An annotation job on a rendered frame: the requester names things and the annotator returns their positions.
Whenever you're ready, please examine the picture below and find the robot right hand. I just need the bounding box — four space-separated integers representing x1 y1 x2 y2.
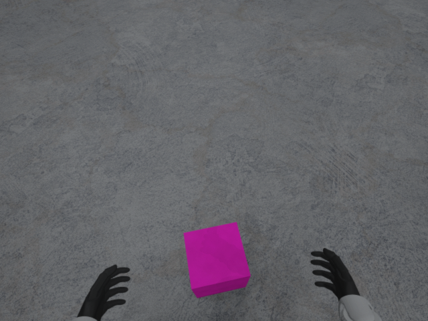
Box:
310 248 360 301

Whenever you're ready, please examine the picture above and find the robot left hand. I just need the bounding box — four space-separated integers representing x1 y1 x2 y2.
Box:
77 265 130 321

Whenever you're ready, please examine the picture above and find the robot right forearm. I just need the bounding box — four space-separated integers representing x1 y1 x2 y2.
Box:
338 295 382 321

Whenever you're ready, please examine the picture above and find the carton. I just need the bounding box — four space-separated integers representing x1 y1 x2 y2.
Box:
184 222 251 298

